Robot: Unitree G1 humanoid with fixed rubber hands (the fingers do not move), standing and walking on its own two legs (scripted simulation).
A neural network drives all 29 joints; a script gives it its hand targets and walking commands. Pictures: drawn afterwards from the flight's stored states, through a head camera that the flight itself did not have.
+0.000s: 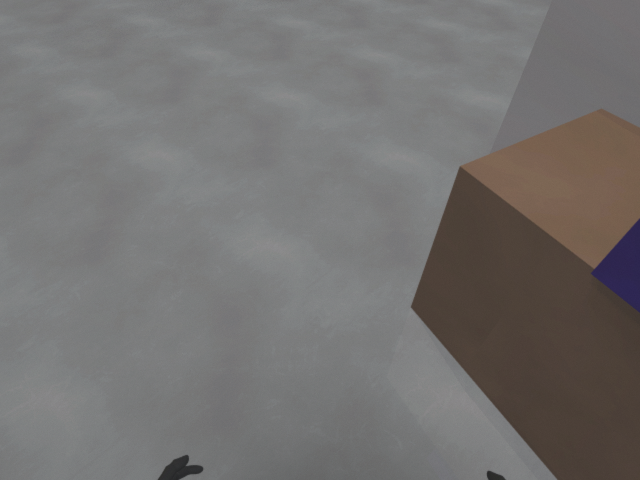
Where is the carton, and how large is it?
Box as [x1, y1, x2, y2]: [591, 219, 639, 311]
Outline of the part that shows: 639,219 591,273 638,311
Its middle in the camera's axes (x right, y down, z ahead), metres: +0.67 +0.01 +0.68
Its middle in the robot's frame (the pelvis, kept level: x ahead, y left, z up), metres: +0.50 -0.65 -0.04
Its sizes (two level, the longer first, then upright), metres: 0.264 0.161 0.151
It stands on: a pedestal, 0.65 m high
